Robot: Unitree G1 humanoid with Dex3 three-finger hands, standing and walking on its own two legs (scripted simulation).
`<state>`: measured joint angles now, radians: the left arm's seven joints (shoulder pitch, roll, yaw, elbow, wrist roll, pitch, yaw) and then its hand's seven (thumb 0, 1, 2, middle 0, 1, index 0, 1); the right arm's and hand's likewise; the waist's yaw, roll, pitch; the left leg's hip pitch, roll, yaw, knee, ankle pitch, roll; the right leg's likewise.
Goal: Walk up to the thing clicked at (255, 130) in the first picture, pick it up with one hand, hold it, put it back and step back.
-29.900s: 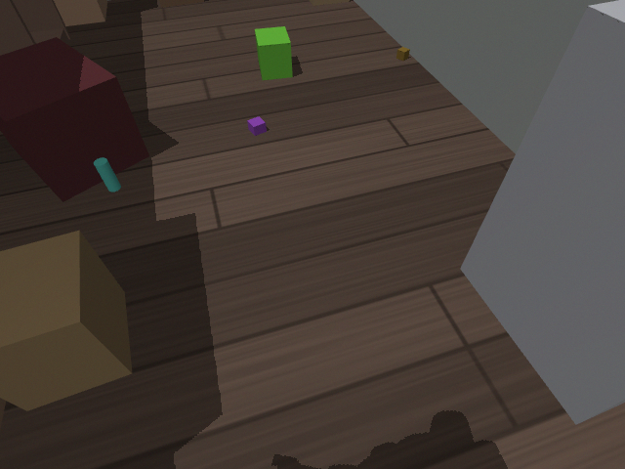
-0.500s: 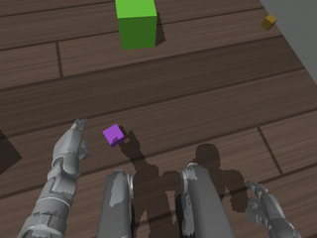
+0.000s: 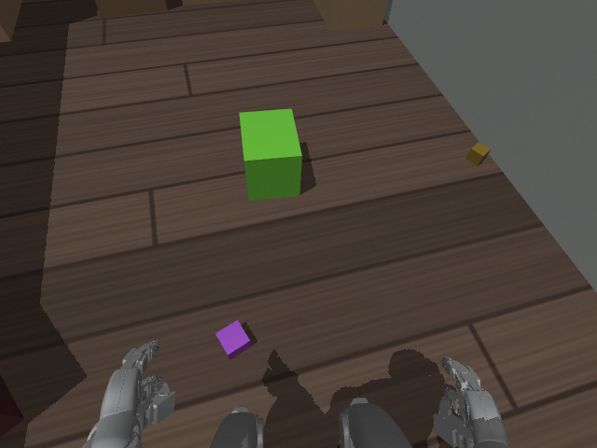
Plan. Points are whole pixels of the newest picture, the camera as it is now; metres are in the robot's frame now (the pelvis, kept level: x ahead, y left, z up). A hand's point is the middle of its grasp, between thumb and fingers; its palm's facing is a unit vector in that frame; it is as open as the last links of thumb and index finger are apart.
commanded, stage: home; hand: left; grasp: from above
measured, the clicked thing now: (233, 339) +0.46 +0.16 -0.65
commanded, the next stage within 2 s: none
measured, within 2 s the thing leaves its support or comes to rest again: neither
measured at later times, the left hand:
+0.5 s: hand (142, 420) +0.18 +0.19 -0.01, palm faces +0.08 -0.98 -0.19, open 7.4 cm
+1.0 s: hand (144, 420) +0.18 +0.18 -0.01, palm faces +0.06 -0.98 -0.20, open 7.4 cm
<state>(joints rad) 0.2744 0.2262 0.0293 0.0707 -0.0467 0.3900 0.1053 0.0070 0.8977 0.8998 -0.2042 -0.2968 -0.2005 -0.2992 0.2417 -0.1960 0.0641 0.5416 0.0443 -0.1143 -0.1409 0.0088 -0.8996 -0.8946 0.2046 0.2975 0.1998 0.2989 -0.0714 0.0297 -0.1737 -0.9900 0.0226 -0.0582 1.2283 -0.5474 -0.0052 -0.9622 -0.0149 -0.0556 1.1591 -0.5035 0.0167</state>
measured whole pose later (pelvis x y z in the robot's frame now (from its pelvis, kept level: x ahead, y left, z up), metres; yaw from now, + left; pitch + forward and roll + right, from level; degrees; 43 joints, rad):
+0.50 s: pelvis +0.03 +0.00 +0.04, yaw +1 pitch +10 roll -3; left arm 0.50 0.23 0.03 -0.13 -0.05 0.45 0.03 0.01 0.90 0.90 -0.20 -0.30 -0.20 -0.30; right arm 0.27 -0.22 0.04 0.50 0.01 -0.21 -0.17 0.01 -0.90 -0.89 0.20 0.30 0.20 0.30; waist -0.04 0.03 -0.16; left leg -0.69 0.02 -0.06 1.02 -0.51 0.00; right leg -0.65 -0.02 -0.06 0.94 -0.47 0.02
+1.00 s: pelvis +0.02 +0.00 +0.04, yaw +1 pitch +10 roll -3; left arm 0.50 0.23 0.03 -0.13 -0.06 0.45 0.03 0.01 0.90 0.90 -0.20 -0.30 -0.20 -0.30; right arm 0.30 -0.22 0.04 0.54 0.01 -0.21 -0.17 0.01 -0.90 -0.89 0.20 0.30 0.20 0.30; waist -0.04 0.04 -0.15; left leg -0.69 0.02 -0.05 1.02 -0.51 0.00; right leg -0.66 -0.01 -0.05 0.94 -0.46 0.02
